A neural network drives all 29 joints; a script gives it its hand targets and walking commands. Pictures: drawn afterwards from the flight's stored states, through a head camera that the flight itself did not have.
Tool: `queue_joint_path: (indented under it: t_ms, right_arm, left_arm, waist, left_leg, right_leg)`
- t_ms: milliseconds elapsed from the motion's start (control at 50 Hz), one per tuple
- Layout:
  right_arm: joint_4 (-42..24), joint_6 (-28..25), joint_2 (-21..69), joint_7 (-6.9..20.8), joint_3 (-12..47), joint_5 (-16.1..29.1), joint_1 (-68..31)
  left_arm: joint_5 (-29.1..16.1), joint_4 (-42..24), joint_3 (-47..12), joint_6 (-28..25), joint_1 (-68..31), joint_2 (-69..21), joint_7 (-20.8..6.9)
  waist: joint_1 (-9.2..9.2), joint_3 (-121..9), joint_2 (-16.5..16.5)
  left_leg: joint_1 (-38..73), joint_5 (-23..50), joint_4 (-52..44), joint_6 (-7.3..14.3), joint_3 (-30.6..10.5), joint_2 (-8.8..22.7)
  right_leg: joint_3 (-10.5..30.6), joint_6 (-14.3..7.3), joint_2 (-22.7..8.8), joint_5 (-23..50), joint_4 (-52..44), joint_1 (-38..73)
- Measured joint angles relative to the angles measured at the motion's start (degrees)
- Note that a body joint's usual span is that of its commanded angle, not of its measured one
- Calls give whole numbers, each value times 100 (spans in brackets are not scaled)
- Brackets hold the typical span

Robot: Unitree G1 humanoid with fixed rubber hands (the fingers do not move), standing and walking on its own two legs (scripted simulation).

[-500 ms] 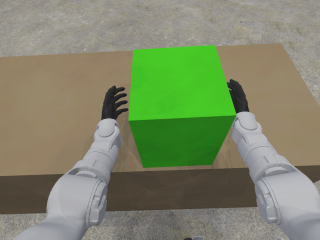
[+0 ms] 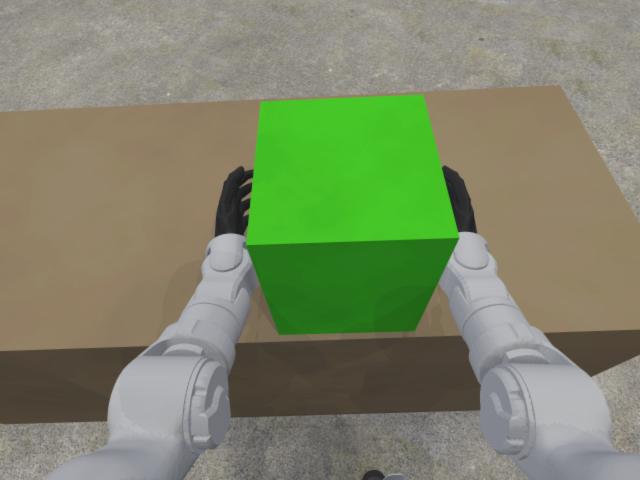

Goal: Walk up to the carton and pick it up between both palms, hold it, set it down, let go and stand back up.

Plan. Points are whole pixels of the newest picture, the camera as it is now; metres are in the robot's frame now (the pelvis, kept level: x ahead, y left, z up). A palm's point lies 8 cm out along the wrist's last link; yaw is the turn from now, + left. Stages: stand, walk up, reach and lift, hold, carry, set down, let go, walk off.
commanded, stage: reach and lift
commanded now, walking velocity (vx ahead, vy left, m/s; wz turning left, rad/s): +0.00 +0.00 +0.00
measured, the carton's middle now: (344, 226) +0.44 -0.04 +0.02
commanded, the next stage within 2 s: none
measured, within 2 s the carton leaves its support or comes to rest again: leaves its support in 1.80 s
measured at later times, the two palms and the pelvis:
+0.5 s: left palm (232, 234) +0.43 +0.11 +0.04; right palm (459, 238) +0.40 -0.18 +0.03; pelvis +0.03 +0.00 +0.03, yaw +1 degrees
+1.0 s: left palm (232, 233) +0.43 +0.11 +0.04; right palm (459, 238) +0.40 -0.18 +0.03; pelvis +0.03 +0.01 +0.03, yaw +1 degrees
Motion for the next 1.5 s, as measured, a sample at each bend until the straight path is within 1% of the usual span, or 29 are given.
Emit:
queue_joint_path:
  t_ms: [40, 80, 140, 180, 240, 300, 440, 780, 1220, 1380, 1500]
  right_arm:
    - [-56, -26, 62, 45, -196, -212, 37]
    - [-144, -86, 157, 121, -482, -560, 94]
    - [-354, -294, 400, 232, -1110, -1344, 250]
    - [-469, -501, 544, 300, -1457, -1763, 396]
    - [-508, -741, 682, 392, -1778, -2100, 568]
    - [-509, -846, 743, 419, -1939, -2252, 700]
    - [-623, -1038, 783, 456, -1935, -2258, 987]
    - [-569, -1149, 700, 418, -1710, -2054, 1125]
    - [-479, -1182, 698, 385, -1754, -2083, 1021]
    - [-382, -1232, 648, 322, -1627, -2002, 1025]
    - [-232, -1324, 549, 221, -1400, -1864, 1048]
  left_arm:
    - [162, -37, 158, -26, 41, -38, -27]
    - [397, -85, 370, -87, 99, -87, -85]
    - [851, -159, 775, -308, 244, -189, -165]
    - [1124, -197, 993, -477, 371, -265, -215]
    - [1441, -250, 1239, -587, 536, -354, -276]
    - [1626, -340, 1358, -540, 663, -430, -307]
    - [1804, -719, 1320, -495, 976, -598, -332]
    - [1854, -1138, 1157, -320, 1209, -718, -287]
    - [1964, -1234, 1163, -233, 1170, -694, -282]
    - [1854, -1235, 1064, -224, 1197, -673, -258]
    - [1690, -1172, 885, -256, 1237, -643, -181]
  waist:
    - [-13, 41, 9]
    - [-41, 109, 24]
    - [-118, 263, 72]
    - [-157, 347, 113]
    - [-196, 459, 136]
    - [-193, 539, 114]
    - [-136, 568, 56]
    - [-130, 581, -5]
    - [-140, 571, -27]
    - [-146, 475, -35]
    - [-131, 318, -21]
  left_leg:
    - [85, 30, -87, 8, -1, -6]
    - [213, 75, -209, 15, -9, -13]
    - [509, 169, -468, 26, -50, -21]
    - [734, 223, -646, 29, -77, -18]
    - [1061, 278, -883, 37, -87, -12]
    - [1314, 318, -1082, 45, -71, -5]
    - [1601, 329, -1318, 43, -37, 44]
    - [1725, 353, -1447, 47, -1, 89]
    - [1675, 466, -1577, 39, 34, 101]
    - [1568, 466, -1544, 33, 38, 114]
    - [1420, 449, -1477, 22, 19, 131]
  right_leg:
    - [0, 8, -5, 27, -87, 90]
    - [-8, 16, -13, 65, -212, 227]
    - [-51, 21, -25, 149, -495, 558]
    - [-83, 26, -25, 205, -702, 810]
    - [-104, 32, -23, 258, -950, 1152]
    - [-100, 37, -21, 283, -1122, 1392]
    - [-99, 33, 19, 314, -1387, 1688]
    - [-130, 34, 46, 402, -1648, 1878]
    - [-170, 17, 36, 510, -1787, 1840]
    - [-189, 11, 41, 528, -1796, 1756]
    - [-221, 3, 54, 538, -1796, 1649]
